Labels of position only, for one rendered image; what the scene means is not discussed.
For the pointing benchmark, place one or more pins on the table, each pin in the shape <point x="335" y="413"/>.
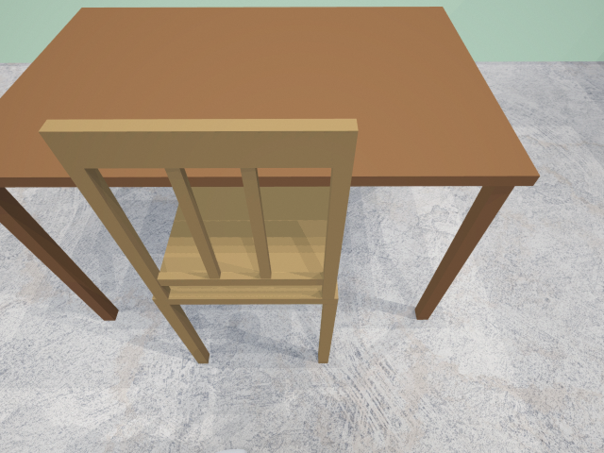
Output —
<point x="425" y="114"/>

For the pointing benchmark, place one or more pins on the chair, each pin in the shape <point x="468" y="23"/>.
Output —
<point x="247" y="245"/>

